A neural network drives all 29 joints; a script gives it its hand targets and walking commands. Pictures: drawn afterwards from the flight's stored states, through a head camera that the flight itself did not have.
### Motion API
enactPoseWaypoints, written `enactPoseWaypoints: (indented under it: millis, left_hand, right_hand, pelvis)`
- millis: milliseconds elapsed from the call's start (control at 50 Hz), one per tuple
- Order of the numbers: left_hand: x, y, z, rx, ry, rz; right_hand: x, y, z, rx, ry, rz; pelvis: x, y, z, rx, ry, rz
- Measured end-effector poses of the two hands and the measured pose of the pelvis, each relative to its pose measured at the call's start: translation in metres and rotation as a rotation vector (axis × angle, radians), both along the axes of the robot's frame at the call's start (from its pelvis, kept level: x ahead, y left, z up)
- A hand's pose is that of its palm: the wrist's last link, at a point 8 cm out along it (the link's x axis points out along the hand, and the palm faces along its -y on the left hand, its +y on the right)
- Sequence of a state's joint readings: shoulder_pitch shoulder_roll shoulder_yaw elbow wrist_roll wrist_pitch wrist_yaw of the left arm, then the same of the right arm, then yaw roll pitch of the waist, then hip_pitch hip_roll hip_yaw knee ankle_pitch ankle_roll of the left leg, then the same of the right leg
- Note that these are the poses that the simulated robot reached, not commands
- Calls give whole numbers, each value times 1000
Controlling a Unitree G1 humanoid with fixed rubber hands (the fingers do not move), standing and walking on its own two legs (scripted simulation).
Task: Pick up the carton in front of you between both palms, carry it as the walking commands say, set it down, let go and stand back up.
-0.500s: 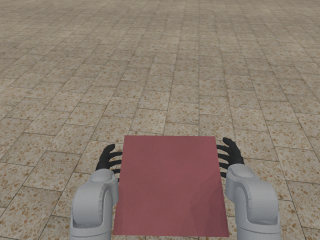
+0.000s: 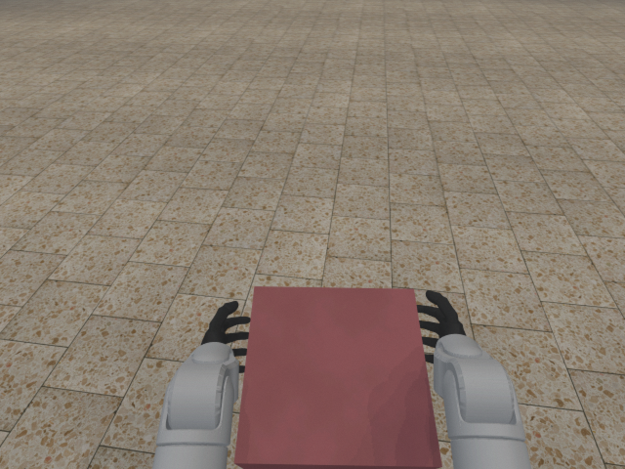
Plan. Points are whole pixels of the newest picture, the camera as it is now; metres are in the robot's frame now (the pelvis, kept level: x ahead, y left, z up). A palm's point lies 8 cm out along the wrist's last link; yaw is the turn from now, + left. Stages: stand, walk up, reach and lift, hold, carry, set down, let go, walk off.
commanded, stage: carry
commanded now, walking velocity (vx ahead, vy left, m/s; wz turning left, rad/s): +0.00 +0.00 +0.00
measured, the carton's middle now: (330, 391) +0.28 +0.00 -0.05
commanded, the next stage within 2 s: none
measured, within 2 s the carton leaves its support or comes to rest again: neither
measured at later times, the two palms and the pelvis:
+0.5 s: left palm (227, 377) +0.26 +0.13 +0.03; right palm (464, 370) +0.27 -0.17 +0.04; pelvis -0.03 -0.02 +0.00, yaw +0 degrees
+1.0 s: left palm (233, 393) +0.24 +0.12 +0.03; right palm (478, 383) +0.25 -0.18 +0.04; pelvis -0.05 -0.03 +0.00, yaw +0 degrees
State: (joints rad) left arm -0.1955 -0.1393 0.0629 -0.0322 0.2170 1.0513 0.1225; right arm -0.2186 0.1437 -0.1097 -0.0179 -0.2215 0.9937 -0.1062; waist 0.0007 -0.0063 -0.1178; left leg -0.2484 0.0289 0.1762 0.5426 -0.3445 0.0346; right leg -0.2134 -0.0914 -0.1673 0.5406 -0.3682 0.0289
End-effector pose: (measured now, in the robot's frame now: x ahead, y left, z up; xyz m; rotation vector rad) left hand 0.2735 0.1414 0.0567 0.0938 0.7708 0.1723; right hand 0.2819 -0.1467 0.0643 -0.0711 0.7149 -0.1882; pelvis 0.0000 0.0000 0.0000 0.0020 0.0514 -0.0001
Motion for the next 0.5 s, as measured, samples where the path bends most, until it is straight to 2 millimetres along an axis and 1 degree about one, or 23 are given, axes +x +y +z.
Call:
enactPoseWaypoints:
  millis: [220,300,380,500]
  left_hand:
    - [-5,-3,-24,0,-12,-38]
    - [-8,-4,-31,-11,-22,-35]
    - [-10,-7,-30,-19,-43,-38]
    - [-14,-13,-23,-12,-72,-35]
  right_hand:
    - [-7,-8,-27,19,-12,31]
    - [-9,-10,-33,27,-24,42]
    - [-11,-14,-34,28,-44,38]
    - [-15,-19,-26,36,-73,30]
  pelvis:
    - [-15,-5,1,0,-3,-1]
    - [-20,-8,2,0,-8,-1]
    - [-24,-11,3,0,-12,2]
    - [-29,-16,3,3,-11,3]
